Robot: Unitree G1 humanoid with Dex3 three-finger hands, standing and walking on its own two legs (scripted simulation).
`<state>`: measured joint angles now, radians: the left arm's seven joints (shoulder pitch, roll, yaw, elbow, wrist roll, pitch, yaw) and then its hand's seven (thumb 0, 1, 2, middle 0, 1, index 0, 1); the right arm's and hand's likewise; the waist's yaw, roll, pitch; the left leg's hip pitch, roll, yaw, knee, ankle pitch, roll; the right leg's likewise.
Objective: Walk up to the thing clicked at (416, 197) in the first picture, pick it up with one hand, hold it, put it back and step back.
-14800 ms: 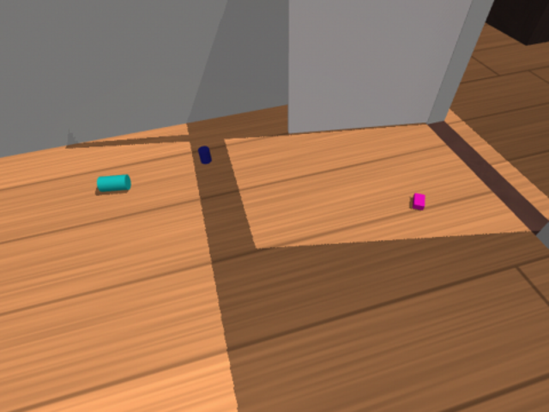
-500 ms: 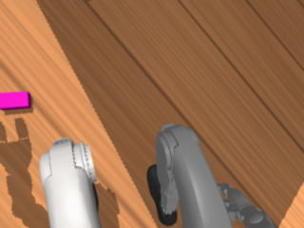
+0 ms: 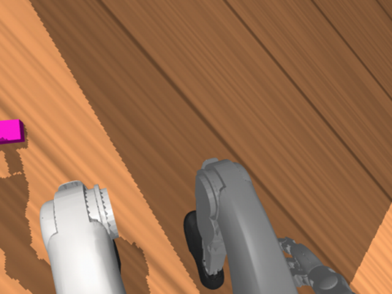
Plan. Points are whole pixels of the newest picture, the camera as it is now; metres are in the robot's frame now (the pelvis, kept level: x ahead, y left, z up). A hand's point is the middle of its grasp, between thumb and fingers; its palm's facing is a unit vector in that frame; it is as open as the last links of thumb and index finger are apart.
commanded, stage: rise first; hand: left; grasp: from above
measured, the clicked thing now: (2, 132) +0.45 +0.36 -0.29
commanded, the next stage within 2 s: none
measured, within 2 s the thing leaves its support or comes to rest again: neither
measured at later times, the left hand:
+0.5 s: hand out of the picture +0.40 +0.40 -0.18, palm faces -0.44 -0.10 -0.89, open 11.7 cm
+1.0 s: hand out of the picture +0.40 +0.40 -0.17, palm faces -0.45 -0.09 -0.89, open 12.1 cm
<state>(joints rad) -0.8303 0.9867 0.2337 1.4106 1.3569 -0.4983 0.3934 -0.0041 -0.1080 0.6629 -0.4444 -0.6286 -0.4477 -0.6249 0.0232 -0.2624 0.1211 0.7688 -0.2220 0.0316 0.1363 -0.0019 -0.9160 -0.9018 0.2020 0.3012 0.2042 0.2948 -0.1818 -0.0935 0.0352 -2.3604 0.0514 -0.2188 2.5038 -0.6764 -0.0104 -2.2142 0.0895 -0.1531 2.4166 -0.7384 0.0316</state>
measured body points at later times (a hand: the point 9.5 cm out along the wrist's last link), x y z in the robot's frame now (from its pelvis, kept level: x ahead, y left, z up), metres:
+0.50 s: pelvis +0.00 +0.00 +0.00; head +0.23 +0.12 +0.36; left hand +0.42 +0.40 -0.12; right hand +0.10 -0.26 -0.09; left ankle +0.07 +0.13 -0.27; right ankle +0.09 -0.11 -0.27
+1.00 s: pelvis +0.00 +0.00 +0.00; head +0.23 +0.13 +0.37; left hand +0.42 +0.40 -0.12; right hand +0.10 -0.26 -0.09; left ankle +0.07 +0.13 -0.27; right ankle +0.09 -0.11 -0.27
